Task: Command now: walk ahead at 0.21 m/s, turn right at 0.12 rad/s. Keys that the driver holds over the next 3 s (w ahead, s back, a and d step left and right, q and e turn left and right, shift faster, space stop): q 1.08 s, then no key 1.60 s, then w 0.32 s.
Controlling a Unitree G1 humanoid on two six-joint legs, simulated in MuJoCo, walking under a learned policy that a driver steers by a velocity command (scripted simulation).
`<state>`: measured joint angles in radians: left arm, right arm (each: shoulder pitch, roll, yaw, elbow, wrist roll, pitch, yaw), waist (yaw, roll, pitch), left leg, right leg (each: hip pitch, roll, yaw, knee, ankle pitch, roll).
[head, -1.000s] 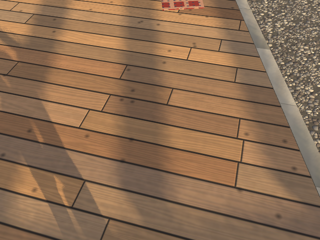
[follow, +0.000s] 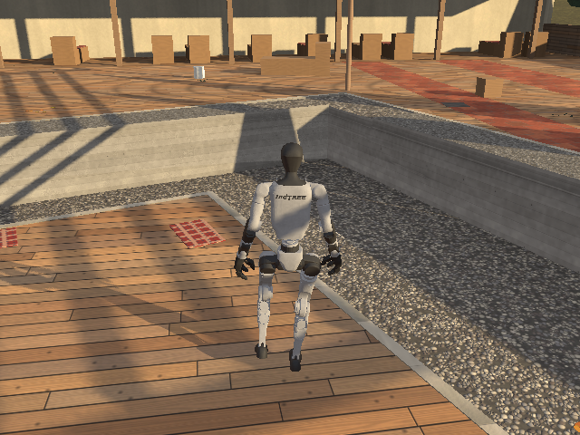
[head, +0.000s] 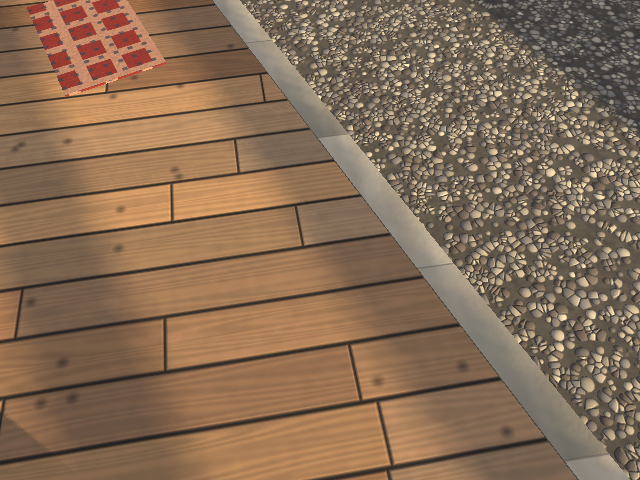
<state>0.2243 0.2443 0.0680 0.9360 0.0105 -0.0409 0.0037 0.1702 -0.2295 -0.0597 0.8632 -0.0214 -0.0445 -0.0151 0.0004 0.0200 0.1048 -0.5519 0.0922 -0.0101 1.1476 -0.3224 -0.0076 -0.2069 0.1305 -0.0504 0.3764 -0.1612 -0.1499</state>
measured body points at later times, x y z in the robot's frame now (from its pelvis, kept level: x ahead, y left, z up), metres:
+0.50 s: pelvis +0.10 +0.03 +0.00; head +0.13 +0.06 +0.45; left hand +0.15 +0.31 -0.14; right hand +0.21 -0.22 -0.13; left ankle +0.13 +0.11 -0.74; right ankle +0.10 -0.09 -0.66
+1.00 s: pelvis +0.11 -0.02 +0.01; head +0.15 -0.03 +0.45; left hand +0.07 +0.28 -0.09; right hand +0.34 -0.21 -0.13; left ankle +0.02 +0.08 -0.65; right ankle +0.15 -0.10 -0.74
